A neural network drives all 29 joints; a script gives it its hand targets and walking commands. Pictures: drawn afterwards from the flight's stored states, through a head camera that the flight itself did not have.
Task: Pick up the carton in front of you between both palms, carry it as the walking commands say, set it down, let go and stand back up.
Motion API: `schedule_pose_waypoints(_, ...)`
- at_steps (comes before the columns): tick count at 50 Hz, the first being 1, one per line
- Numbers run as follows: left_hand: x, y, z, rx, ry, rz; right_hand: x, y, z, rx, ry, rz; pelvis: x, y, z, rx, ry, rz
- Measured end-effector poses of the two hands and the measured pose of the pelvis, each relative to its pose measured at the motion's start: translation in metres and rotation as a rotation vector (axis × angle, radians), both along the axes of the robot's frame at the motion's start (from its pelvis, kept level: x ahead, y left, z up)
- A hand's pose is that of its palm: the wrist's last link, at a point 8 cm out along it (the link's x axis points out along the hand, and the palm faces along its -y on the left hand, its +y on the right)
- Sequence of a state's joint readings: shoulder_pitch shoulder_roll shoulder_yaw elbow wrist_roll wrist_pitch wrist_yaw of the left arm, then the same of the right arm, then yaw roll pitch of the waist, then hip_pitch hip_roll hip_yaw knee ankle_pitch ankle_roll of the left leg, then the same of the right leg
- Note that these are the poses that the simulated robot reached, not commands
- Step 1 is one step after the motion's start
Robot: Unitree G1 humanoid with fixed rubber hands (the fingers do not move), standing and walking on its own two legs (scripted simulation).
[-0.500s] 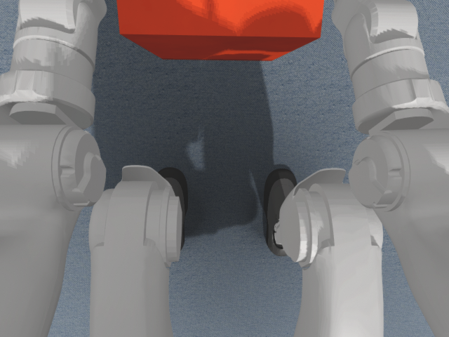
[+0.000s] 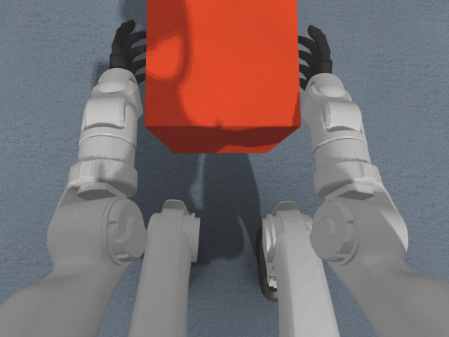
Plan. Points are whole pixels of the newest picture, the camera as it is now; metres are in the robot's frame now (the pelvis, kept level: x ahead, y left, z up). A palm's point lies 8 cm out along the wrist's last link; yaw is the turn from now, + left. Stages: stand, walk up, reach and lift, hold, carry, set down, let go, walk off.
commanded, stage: reach and lift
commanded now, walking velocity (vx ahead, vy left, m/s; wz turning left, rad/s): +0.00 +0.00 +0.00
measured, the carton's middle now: (221, 89) +0.53 +0.03 -0.14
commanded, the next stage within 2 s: none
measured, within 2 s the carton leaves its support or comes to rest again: neither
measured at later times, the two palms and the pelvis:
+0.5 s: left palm (85, 44) +0.49 +0.17 +0.07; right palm (373, 49) +0.49 -0.13 +0.08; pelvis +0.03 +0.00 +0.12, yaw +1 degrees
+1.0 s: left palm out of the picture +0.43 +0.16 +0.23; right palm out of the picture +0.44 -0.14 +0.23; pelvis +0.07 +0.00 +0.25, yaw +1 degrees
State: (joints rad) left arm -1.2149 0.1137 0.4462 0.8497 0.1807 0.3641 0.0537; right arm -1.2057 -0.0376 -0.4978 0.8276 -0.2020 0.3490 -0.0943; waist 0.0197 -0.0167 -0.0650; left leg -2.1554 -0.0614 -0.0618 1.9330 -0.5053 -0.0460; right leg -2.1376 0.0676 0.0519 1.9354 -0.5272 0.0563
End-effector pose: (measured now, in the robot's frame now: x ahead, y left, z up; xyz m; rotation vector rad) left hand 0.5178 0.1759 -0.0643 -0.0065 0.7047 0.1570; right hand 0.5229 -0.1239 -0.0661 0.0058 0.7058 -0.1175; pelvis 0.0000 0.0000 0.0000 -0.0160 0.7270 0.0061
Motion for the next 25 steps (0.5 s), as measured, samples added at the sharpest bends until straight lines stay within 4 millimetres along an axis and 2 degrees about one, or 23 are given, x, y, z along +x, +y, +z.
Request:
schedule_pose_waypoints(6, -0.006, -0.008, 0.035, -0.004, -0.015, -0.013, -0.010, -0.008, 0.035, 0.000, -0.015, -0.015, -0.012, -0.001, 0.024, -0.002, -0.002, 0.005)
schedule_pose_waypoints(10, -0.007, -0.010, 0.054, -0.002, -0.021, -0.011, -0.011, -0.011, 0.053, 0.004, -0.021, -0.016, -0.012, -0.001, 0.037, 0.003, 0.005, 0.001)
schedule_pose_waypoints(18, -0.018, -0.005, 0.093, 0.000, -0.009, 0.007, -0.016, -0.005, 0.093, 0.000, -0.009, 0.010, 0.006, -0.002, 0.075, 0.010, 0.017, -0.002)
schedule_pose_waypoints(25, -0.031, -0.007, 0.138, -0.017, -0.012, 0.010, -0.030, -0.007, 0.142, -0.001, -0.011, -0.002, 0.028, -0.002, 0.116, 0.005, -0.020, 0.007)
